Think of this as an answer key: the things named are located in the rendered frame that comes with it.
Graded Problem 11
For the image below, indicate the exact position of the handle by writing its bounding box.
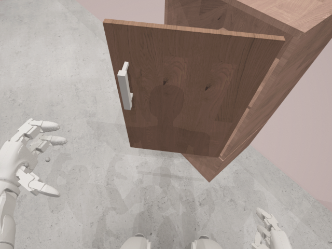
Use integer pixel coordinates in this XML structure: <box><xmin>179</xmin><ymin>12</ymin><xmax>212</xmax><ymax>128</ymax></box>
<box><xmin>117</xmin><ymin>62</ymin><xmax>133</xmax><ymax>110</ymax></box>

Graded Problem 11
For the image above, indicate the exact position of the robot right hand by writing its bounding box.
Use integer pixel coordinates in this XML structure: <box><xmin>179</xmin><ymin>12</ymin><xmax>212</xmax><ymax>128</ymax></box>
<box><xmin>252</xmin><ymin>207</ymin><xmax>292</xmax><ymax>249</ymax></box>

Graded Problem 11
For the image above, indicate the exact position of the robot thigh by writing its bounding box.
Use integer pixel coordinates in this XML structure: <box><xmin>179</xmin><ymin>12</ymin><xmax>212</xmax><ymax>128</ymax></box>
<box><xmin>120</xmin><ymin>237</ymin><xmax>151</xmax><ymax>249</ymax></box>
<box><xmin>191</xmin><ymin>239</ymin><xmax>222</xmax><ymax>249</ymax></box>

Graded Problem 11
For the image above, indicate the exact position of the robot left thigh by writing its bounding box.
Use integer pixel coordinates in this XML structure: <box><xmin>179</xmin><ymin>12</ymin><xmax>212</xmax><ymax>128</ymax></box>
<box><xmin>120</xmin><ymin>237</ymin><xmax>151</xmax><ymax>249</ymax></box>

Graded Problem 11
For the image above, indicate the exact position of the robot right thigh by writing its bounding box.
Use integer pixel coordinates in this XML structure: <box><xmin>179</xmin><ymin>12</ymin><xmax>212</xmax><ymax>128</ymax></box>
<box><xmin>191</xmin><ymin>239</ymin><xmax>222</xmax><ymax>249</ymax></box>

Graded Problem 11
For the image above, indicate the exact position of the cupboard door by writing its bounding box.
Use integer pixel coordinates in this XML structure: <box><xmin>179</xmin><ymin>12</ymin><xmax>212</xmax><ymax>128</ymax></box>
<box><xmin>103</xmin><ymin>19</ymin><xmax>285</xmax><ymax>158</ymax></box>

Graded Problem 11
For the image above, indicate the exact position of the robot left forearm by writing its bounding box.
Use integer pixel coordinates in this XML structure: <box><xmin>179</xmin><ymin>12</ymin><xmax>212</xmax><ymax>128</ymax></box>
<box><xmin>0</xmin><ymin>179</ymin><xmax>21</xmax><ymax>249</ymax></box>

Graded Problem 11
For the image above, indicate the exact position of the robot left hand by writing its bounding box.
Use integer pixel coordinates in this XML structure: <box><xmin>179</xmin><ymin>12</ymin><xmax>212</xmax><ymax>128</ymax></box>
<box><xmin>0</xmin><ymin>118</ymin><xmax>67</xmax><ymax>198</ymax></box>

